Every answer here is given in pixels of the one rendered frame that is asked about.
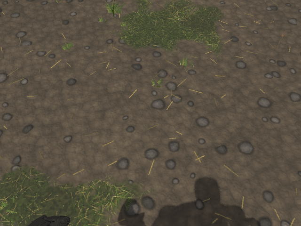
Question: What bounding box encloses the left robot hand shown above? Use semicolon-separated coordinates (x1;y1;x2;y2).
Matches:
28;215;71;226

